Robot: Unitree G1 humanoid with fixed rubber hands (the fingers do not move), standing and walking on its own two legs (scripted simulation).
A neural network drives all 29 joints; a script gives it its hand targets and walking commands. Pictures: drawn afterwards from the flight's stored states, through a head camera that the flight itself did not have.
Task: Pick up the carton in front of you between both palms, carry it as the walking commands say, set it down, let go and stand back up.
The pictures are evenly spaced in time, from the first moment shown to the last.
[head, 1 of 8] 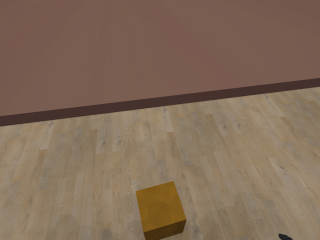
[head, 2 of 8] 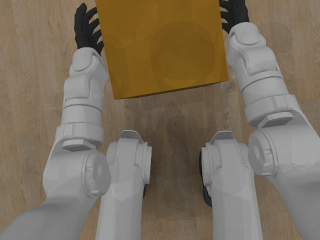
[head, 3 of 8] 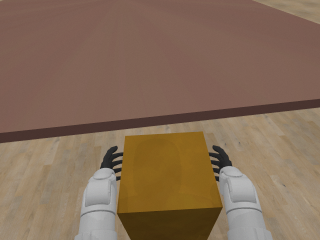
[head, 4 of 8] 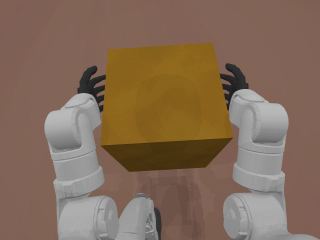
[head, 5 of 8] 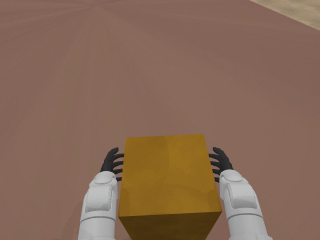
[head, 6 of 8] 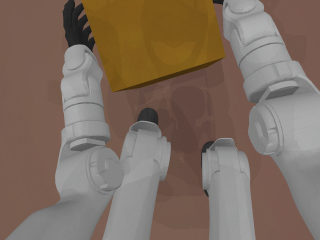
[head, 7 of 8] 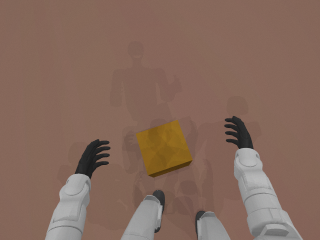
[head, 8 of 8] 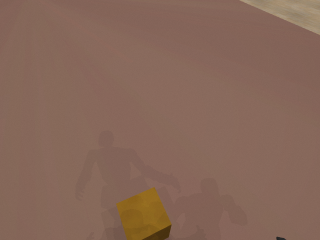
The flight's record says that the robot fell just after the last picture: no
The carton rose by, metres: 0.89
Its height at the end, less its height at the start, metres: +0.12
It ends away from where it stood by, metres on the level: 2.37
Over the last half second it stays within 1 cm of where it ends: yes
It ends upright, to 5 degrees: yes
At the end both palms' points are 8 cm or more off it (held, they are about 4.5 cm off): yes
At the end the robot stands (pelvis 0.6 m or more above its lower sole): yes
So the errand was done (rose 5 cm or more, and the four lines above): yes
